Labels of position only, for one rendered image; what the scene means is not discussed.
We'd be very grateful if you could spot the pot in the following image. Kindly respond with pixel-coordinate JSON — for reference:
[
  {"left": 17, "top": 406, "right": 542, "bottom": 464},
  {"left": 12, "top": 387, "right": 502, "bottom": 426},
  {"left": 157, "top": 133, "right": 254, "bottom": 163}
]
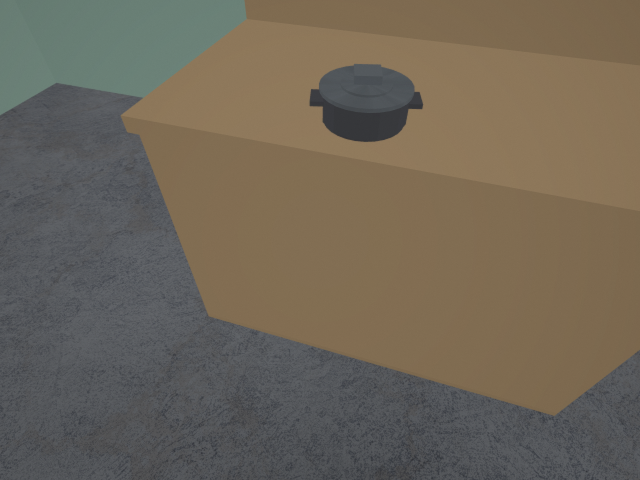
[{"left": 310, "top": 89, "right": 423, "bottom": 142}]

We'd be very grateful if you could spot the table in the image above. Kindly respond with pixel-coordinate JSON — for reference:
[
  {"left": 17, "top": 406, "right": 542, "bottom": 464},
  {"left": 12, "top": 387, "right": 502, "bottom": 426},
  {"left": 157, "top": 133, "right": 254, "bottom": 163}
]
[{"left": 120, "top": 0, "right": 640, "bottom": 416}]

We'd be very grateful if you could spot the knob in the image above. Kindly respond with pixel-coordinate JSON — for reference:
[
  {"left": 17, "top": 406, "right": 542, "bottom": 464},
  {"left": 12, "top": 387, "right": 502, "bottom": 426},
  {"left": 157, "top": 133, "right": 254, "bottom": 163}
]
[{"left": 353, "top": 64, "right": 383, "bottom": 85}]

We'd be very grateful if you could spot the lid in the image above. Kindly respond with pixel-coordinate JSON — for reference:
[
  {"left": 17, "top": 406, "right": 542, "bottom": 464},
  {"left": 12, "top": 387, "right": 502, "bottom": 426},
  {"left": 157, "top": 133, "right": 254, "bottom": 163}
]
[{"left": 319, "top": 65, "right": 415, "bottom": 113}]

